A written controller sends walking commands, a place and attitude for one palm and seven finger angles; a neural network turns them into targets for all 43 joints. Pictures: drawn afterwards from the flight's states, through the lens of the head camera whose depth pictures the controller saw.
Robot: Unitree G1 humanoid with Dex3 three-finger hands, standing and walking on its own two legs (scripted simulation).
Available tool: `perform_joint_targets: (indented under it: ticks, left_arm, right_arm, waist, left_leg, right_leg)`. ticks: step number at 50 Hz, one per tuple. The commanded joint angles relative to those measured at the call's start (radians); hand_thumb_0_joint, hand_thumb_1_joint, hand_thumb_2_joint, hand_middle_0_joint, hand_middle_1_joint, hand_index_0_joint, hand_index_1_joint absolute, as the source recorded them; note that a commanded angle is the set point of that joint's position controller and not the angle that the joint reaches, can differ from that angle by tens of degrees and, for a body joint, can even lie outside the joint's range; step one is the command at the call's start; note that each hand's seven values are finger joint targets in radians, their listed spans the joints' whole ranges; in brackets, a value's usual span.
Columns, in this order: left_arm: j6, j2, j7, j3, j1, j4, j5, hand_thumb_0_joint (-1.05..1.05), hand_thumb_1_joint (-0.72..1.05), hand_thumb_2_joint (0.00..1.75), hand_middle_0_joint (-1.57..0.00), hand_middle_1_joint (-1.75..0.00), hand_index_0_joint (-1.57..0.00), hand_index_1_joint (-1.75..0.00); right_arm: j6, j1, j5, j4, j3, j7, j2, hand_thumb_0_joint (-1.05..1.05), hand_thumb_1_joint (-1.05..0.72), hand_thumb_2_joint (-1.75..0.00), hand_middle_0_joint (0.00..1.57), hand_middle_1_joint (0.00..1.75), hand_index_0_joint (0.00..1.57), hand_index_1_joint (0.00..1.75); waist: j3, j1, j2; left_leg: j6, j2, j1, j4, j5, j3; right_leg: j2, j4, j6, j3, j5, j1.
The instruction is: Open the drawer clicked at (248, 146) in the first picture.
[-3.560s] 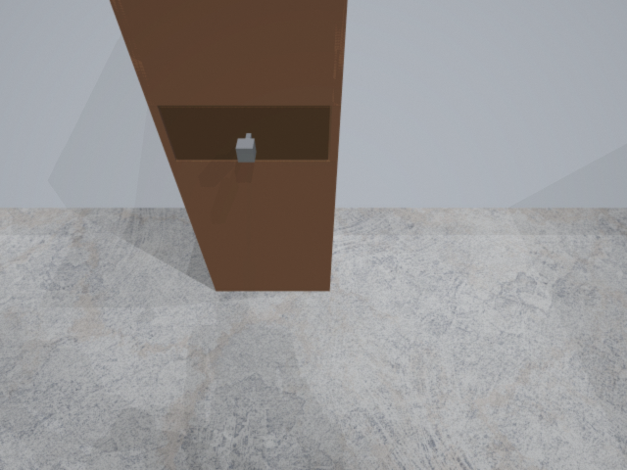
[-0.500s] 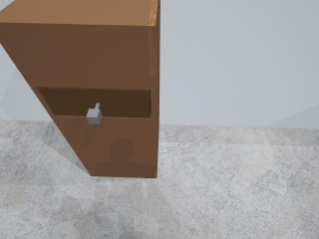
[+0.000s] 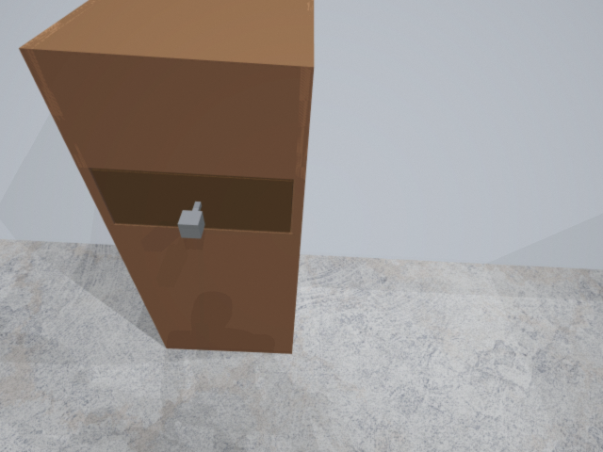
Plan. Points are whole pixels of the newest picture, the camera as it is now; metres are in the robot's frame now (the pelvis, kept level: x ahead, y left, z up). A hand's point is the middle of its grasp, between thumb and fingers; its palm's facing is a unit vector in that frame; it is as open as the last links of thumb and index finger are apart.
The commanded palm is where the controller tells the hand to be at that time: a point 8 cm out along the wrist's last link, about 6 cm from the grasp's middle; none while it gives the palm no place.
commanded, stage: look again from close up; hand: left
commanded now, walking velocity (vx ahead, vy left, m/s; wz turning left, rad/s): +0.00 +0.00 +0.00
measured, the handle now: (194, 217) +0.55 +0.25 -0.06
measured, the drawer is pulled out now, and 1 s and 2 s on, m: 0.00 0.00 0.00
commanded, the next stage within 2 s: raise the hand with hooked fingers in 0.08 s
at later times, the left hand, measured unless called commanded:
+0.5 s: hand (161, 406) +0.19 +0.20 -0.04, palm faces -0.01 -0.32 -0.95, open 8.1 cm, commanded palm +0.13 +0.23 -0.02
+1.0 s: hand (156, 362) +0.23 +0.21 -0.01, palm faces +0.00 -0.10 -0.99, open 11.0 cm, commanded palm +0.20 +0.22 +0.05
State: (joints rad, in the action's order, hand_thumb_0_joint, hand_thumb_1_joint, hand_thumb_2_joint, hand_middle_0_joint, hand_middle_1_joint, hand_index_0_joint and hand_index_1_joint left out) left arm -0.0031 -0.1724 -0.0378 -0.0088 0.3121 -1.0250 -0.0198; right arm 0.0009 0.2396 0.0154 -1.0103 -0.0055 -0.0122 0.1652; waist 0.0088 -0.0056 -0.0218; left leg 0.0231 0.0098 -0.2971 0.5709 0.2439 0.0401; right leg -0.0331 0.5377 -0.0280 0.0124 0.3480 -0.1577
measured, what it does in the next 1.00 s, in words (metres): stands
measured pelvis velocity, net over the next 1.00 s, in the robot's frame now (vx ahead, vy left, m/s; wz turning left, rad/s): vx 0.01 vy -0.04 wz -0.02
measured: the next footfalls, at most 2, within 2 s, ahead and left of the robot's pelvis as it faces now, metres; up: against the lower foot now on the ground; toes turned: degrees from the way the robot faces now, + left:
none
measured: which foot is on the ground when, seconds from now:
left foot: down 0.00-1.00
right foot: down 0.00-1.00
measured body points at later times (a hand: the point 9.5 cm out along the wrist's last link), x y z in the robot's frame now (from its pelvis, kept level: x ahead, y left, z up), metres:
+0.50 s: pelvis -0.04 -0.02 -0.03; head -0.03 -0.05 +0.42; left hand +0.18 +0.21 +0.01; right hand +0.15 -0.25 -0.11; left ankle +0.04 +0.10 -0.73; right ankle -0.03 -0.14 -0.73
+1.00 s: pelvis +0.01 -0.04 -0.04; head +0.05 -0.07 +0.41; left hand +0.23 +0.21 +0.04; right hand +0.21 -0.24 -0.15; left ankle +0.04 +0.10 -0.73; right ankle -0.03 -0.14 -0.73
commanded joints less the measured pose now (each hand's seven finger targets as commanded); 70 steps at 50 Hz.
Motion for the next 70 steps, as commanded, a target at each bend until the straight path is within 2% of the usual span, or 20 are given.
perform_joint_targets:
  ticks: [1, 8, 9, 10, 11, 12, 13, 14, 18, 21, 22, 24, 28, 31, 34, 38, 46, 52, 58, 70]
  left_arm:
    - [-0.006, -0.091, -0.002, 0.021, 0.083, 0.037, -0.002, 0.0, 0.9, 0.9, -0.2, -0.3, -0.2, -0.3]
    - [-0.013, -0.099, 0.003, 0.018, 0.102, 0.022, 0.0, 0.0, 0.9, 0.9, -0.2, -0.3, -0.2, -0.3]
    - [-0.026, -0.101, -0.034, 0.013, 0.128, 0.0, -0.015, 0.0, 0.9, 0.9, -0.2, -0.3, -0.2, -0.3]
    - [-0.196, -0.453, -0.071, 0.033, -0.643, 1.604, -0.151, 0.0, 0.88, 0.89, -0.2, -0.32, -0.2, -0.32]
    - [-0.115, -0.384, -0.153, 0.071, -0.136, 1.33, -0.18, 0.0, 0.85, 0.88, -0.2, -0.33, -0.2, -0.33]
    - [-0.045, -0.3, -0.204, 0.044, -0.081, 1.243, -0.119, 0.0, 0.83, 0.87, -0.21, -0.34, -0.21, -0.34]
    - [0.064, -0.034, -0.204, -0.115, 0.236, 0.969, -0.151, 0.0, 0.81, 0.86, -0.21, -0.36, -0.21, -0.36]
    - [0.039, -0.083, -0.211, -0.132, 0.019, 1.234, -0.164, 0.0, 0.78, 0.85, -0.21, -0.37, -0.21, -0.37]
    - [0.024, -0.192, -0.326, -0.065, 0.06, 0.972, -0.566, 0.0, 0.69, 0.81, -0.22, -0.43, -0.22, -0.43]
    - [0.017, -0.158, -0.367, -0.044, 0.319, 0.833, -0.805, 0.0, 0.62, 0.78, -0.22, -0.48, -0.22, -0.48]
    - [0.008, -0.186, -0.373, -0.01, 0.363, 0.827, -0.871, 0.0, 0.6, 0.77, -0.22, -0.5, -0.22, -0.5]
    - [-0.006, -0.238, -0.389, 0.017, 0.3, 0.909, -0.957, 0.0, 0.55, 0.75, -0.22, -0.53, -0.22, -0.53]
    - [-0.027, -0.366, -0.44, 0.105, 0.104, 1.139, -1.068, 0.0, 0.46, 0.71, -0.23, -0.58, -0.23, -0.58]
    - [-0.098, -0.423, -0.487, 0.153, -0.09, 1.295, -1.076, 0.0, 0.39, 0.68, -0.24, -0.63, -0.24, -0.63]
    - [-0.175, -0.414, -0.51, 0.143, -0.168, 1.348, -1.03, 0.0, 0.32, 0.65, -0.24, -0.68, -0.24, -0.68]
    - [-0.188, -0.392, -0.502, 0.128, -0.148, 1.302, -1.007, 0.0, 0.22, 0.61, -0.25, -0.74, -0.25, -0.74]
    - [0.085, -0.399, -0.329, 0.122, 0.086, 1.228, -0.924, 0.0, 0.04, 0.53, -0.26, -0.86, -0.26, -0.86]
    - [0.001, -0.455, -0.279, 0.161, -0.031, 1.313, -0.95, 0.0, -0.1, 0.47, -0.27, -0.94, -0.27, -0.94]
    - [-0.096, -0.437, -0.35, 0.191, -0.112, 1.374, -0.957, 0.0, -0.24, 0.41, -0.28, -1.03, -0.28, -1.03]
    - [0.12, -0.433, -0.227, 0.07, -0.331, 1.302, -0.935, 0.0, -0.5, 0.3, -0.3, -1.2, -0.3, -1.2]
  right_arm:
    - [0.014, 0.031, 0.001, 0.048, -0.028, -0.005, 0.134, 0.0, -0.9, -0.9, 0.2, 0.3, 0.2, 0.3]
    - [0.019, 0.038, -0.002, 0.026, -0.026, -0.003, 0.136, 0.0, -0.9, -0.9, 0.2, 0.3, 0.2, 0.3]
    - [0.02, -0.037, -0.008, 0.078, -0.02, -0.004, 0.148, 0.0, -0.9, -0.9, 0.2, 0.3, 0.2, 0.3]
    - [0.178, -0.003, -0.072, 0.433, -0.015, -0.043, 0.262, 0.0, -0.9, -0.9, 0.2, 0.3, 0.2, 0.3]
    - [0.286, -0.065, -0.061, 0.349, 0.012, -0.092, 0.182, 0.0, -0.9, -0.9, 0.2, 0.3, 0.2, 0.3]
    - [0.317, -0.079, -0.069, 0.27, -0.009, -0.107, 0.185, 0.0, -0.9, -0.9, 0.2, 0.3, 0.2, 0.3]
    - [0.317, -0.064, -0.1, 0.267, -0.004, -0.105, 0.124, 0.0, -0.9, -0.9, 0.2, 0.3, 0.2, 0.3]
    - [0.325, -0.069, -0.091, 0.363, -0.009, -0.101, 0.164, 0.0, -0.9, -0.9, 0.2, 0.3, 0.2, 0.3]
    - [0.27, -0.107, -0.008, 0.433, -0.037, -0.078, 0.202, 0.0, -0.9, -0.9, 0.2, 0.3, 0.2, 0.3]
    - [0.172, -0.173, 0.019, 0.52, -0.06, -0.037, 0.187, 0.0, -0.9, -0.9, 0.2, 0.3, 0.2, 0.3]
    - [0.136, -0.19, 0.016, 0.537, -0.065, -0.02, 0.18, 0.0, -0.9, -0.9, 0.2, 0.3, 0.2, 0.3]
    - [0.071, -0.234, 0.019, 0.585, -0.059, -0.002, 0.176, 0.0, -0.9, -0.9, 0.2, 0.3, 0.2, 0.3]
    - [0.014, -0.267, 0.04, 0.633, -0.06, 0.001, 0.165, 0.0, -0.9, -0.9, 0.2, 0.3, 0.2, 0.3]
    - [0.008, -0.267, 0.069, 0.62, -0.062, -0.014, 0.149, 0.0, -0.9, -0.9, 0.2, 0.3, 0.2, 0.3]
    - [0.029, -0.251, 0.082, 0.586, -0.065, -0.032, 0.146, 0.0, -0.9, -0.9, 0.2, 0.3, 0.2, 0.3]
    - [0.034, -0.241, 0.081, 0.572, -0.068, -0.025, 0.159, 0.0, -0.9, -0.9, 0.2, 0.3, 0.2, 0.3]
    - [-0.026, -0.268, 0.016, 0.615, -0.042, -0.026, 0.169, 0.0, -0.9, -0.9, 0.2, 0.3, 0.2, 0.3]
    - [-0.022, -0.248, 0.042, 0.584, -0.033, -0.036, 0.163, 0.0, -0.9, -0.9, 0.2, 0.3, 0.2, 0.3]
    - [-0.011, -0.19, 0.057, 0.553, -0.07, -0.021, 0.16, 0.0, -0.9, -0.9, 0.2, 0.3, 0.2, 0.3]
    - [-0.059, -0.222, 0.005, 0.563, -0.066, -0.015, 0.182, 0.0, -0.9, -0.9, 0.2, 0.3, 0.2, 0.3]
  waist:
    - [0.065, -0.002, 0.054]
    - [0.041, -0.005, 0.035]
    - [0.134, -0.029, 0.044]
    - [-0.397, 0.095, 0.37]
    - [-0.372, -0.027, 0.467]
    - [-0.279, 0.002, 0.33]
    - [-0.128, 0.012, 0.197]
    - [-0.043, 0.033, 0.148]
    - [0.027, 0.037, -0.123]
    - [-0.027, -0.079, -0.23]
    - [-0.063, -0.126, -0.206]
    - [-0.119, -0.146, -0.156]
    - [-0.227, -0.139, 0.015]
    - [-0.323, -0.085, 0.134]
    - [-0.325, -0.024, 0.124]
    - [-0.318, 0.0, 0.087]
    - [-0.357, -0.09, -0.1]
    - [-0.29, -0.071, -0.041]
    - [-0.387, -0.055, 0.11]
    - [-0.353, -0.046, 0.052]
  left_leg:
    - [0.03, 0.099, -0.021, -0.223, 0.139, -0.152]
    - [0.027, 0.093, 0.001, -0.23, 0.117, -0.144]
    - [-0.016, 0.081, -0.02, -0.03, -0.018, -0.059]
    - [0.019, -0.003, 0.328, -0.142, -0.134, -0.04]
    - [-0.016, 0.063, 0.38, -0.176, -0.092, -0.087]
    - [-0.049, 0.069, 0.205, -0.211, 0.101, -0.11]
    - [-0.013, 0.064, 0.097, -0.214, 0.21, -0.103]
    - [-0.009, 0.039, 0.005, -0.197, 0.28, -0.112]
    - [-0.01, -0.007, -0.17, -0.027, 0.258, -0.104]
    - [-0.019, -0.027, -0.257, 0.046, 0.193, -0.043]
    - [-0.02, -0.032, -0.261, 0.056, 0.157, -0.03]
    - [-0.019, -0.038, -0.293, 0.095, 0.125, -0.015]
    - [-0.002, -0.053, -0.26, 0.16, 0.096, -0.011]
    - [0.008, -0.054, -0.155, 0.265, 0.036, -0.027]
    - [0.018, -0.054, -0.134, 0.352, 0.035, -0.052]
    - [0.02, -0.048, -0.173, 0.377, 0.034, -0.067]
    - [0.017, -0.056, -0.199, 0.208, -0.128, -0.021]
    - [0.019, -0.047, -0.134, 0.174, -0.194, -0.016]
    - [0.014, -0.037, -0.007, 0.206, -0.309, -0.027]
    - [0.014, -0.02, 0.074, 0.102, -0.405, -0.035]
  right_leg:
    - [-0.026, -0.102, 0.056, -0.036, -0.021, -0.093]
    - [-0.042, -0.135, 0.055, -0.051, -0.036, -0.09]
    - [-0.08, -0.187, 0.056, -0.098, -0.171, -0.149]
    - [0.029, -0.015, 0.09, -0.031, -0.202, -0.144]
    - [0.029, 0.101, 0.094, 0.065, -0.032, -0.227]
    - [0.035, 0.115, 0.077, 0.088, 0.054, -0.239]
    - [0.041, 0.094, 0.066, 0.083, 0.059, -0.299]
    - [0.033, 0.049, 0.059, 0.07, 0.036, -0.282]
    - [0.059, 0.068, 0.055, 0.053, 0.228, -0.492]
    - [0.067, 0.082, 0.075, 0.008, 0.283, -0.496]
    - [0.063, 0.076, 0.086, -0.033, 0.249, -0.46]
    - [0.051, 0.111, 0.096, -0.069, 0.215, -0.454]
    - [0.047, 0.129, 0.101, -0.138, 0.169, -0.46]
    - [0.045, 0.169, 0.101, -0.159, 0.097, -0.537]
    - [0.043, 0.185, 0.094, -0.168, 0.081, -0.615]
    - [0.055, 0.228, 0.087, -0.135, 0.026, -0.648]
    - [0.043, 0.176, 0.049, -0.097, -0.367, -0.254]
    - [0.036, 0.153, 0.044, -0.065, -0.455, -0.245]
    - [0.049, 0.182, 0.058, -0.022, -0.422, -0.309]
    - [0.058, 0.111, 0.05, 0.017, -0.406, -0.23]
